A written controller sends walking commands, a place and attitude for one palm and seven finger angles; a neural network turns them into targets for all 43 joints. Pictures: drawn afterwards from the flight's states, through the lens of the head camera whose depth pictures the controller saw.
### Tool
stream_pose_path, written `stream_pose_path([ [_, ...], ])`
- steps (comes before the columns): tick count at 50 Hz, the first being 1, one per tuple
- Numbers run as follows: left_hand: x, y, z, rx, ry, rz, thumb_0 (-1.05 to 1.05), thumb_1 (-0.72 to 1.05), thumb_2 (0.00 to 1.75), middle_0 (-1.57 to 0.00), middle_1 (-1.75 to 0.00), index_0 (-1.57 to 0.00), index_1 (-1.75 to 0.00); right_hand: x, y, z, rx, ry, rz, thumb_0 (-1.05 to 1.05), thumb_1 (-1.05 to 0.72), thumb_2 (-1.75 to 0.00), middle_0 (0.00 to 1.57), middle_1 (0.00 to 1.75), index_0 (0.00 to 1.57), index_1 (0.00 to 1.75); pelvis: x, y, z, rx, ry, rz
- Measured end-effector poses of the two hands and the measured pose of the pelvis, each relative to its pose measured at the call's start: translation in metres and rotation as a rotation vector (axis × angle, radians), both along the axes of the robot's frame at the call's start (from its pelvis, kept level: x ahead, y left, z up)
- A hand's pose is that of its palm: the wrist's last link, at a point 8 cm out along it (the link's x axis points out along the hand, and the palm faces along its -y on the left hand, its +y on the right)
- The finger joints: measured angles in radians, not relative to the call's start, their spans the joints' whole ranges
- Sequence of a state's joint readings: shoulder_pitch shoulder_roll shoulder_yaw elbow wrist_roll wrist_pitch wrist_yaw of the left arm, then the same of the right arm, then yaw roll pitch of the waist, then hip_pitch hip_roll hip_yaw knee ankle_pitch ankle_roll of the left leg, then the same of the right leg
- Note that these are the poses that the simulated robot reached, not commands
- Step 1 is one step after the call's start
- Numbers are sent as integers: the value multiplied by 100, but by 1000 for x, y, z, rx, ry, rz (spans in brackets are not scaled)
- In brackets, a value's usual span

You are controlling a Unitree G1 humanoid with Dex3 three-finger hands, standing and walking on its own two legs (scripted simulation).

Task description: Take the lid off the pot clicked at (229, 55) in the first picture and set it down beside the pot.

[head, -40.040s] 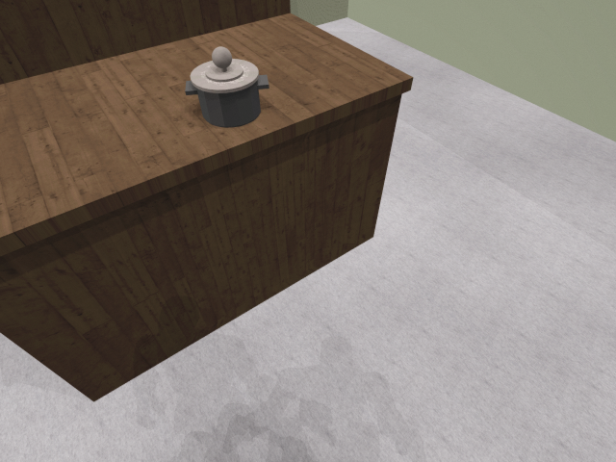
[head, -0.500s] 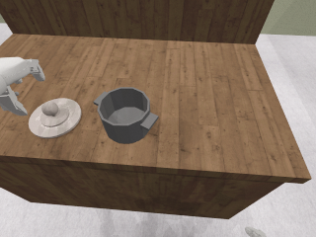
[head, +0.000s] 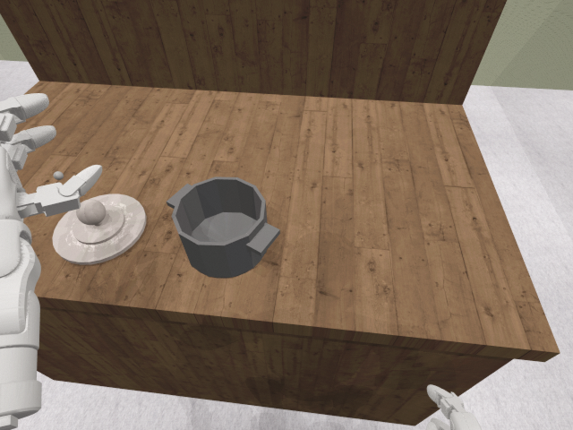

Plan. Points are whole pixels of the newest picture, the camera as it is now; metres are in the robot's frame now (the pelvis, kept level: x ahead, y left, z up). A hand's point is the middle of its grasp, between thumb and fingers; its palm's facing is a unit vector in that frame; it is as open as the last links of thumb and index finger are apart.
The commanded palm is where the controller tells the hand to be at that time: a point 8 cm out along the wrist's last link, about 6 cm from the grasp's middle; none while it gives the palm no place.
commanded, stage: draw the hand back to the body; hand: left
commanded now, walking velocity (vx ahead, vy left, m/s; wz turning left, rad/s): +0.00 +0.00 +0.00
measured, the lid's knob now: (91, 212) +0.44 +0.38 +0.02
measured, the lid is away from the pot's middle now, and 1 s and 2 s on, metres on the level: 0.24 0.24 0.24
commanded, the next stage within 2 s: step back with the hand held close in 1.34 s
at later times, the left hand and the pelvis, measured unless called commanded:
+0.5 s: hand (50, 241) +0.26 +0.26 +0.19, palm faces +0.50 -0.82 -0.28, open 8.0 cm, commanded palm +0.20 +0.29 +0.20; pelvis -0.02 -0.03 +0.00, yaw +0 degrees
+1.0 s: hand (50, 320) +0.18 +0.23 +0.18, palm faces +0.44 -0.83 -0.34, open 7.5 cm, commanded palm +0.12 +0.27 +0.19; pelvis -0.03 -0.02 +0.00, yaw +0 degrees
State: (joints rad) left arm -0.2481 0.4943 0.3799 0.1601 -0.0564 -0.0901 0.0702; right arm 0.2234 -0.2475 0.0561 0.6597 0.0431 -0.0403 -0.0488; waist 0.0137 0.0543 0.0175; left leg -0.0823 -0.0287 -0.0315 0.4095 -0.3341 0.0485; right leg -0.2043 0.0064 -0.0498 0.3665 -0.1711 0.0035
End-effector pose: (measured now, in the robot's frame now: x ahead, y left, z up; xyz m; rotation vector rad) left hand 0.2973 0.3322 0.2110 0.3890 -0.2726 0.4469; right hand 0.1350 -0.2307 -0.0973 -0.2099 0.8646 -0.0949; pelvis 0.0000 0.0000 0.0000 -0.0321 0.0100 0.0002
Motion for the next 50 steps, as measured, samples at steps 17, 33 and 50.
stream_pose_path([
  [17, -60, -28, -7, -26, 6, 39, 1, 56, 76, -26, -54, -25, -54, 27, -20, 12, 5, -120, 27, 1, -91, -90, 20, 30, 20, 30, -9, -20, 1, 9, -41, 7],
  [33, -116, -43, -12, -13, 5, 34, 2, 85, 88, -22, -33, -21, -33, 11, -10, 14, 47, -177, 43, 1, -90, -90, 20, 30, 20, 30, -30, -27, 1, 20, -83, 1],
  [50, -160, -63, -20, 26, 30, -20, 2, 89, 89, -21, -30, -20, -30, 7, -9, 20, 39, -239, 47, 1, -90, -90, 20, 30, 20, 30, -35, -22, -1, 17, -100, -1],
])
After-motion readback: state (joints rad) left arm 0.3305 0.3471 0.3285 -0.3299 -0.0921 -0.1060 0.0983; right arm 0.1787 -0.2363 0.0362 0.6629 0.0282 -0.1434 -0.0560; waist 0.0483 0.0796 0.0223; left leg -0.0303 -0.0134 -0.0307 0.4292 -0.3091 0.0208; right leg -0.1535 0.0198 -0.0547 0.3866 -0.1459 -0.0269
